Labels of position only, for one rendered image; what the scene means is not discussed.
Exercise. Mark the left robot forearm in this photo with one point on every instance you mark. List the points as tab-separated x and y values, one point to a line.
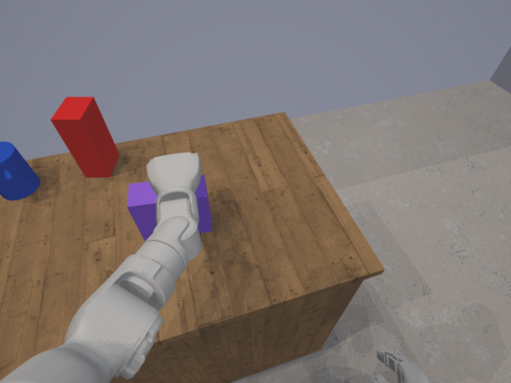
152	272

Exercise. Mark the left robot hand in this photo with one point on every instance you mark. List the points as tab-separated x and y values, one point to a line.
174	170

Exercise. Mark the sponge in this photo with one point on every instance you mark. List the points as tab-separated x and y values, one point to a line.
142	207

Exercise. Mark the robot left upper arm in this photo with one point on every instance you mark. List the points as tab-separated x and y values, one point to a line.
112	339

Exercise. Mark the table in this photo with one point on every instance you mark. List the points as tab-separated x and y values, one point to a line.
272	279

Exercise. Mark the right robot hand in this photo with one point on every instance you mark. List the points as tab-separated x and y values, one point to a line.
408	372

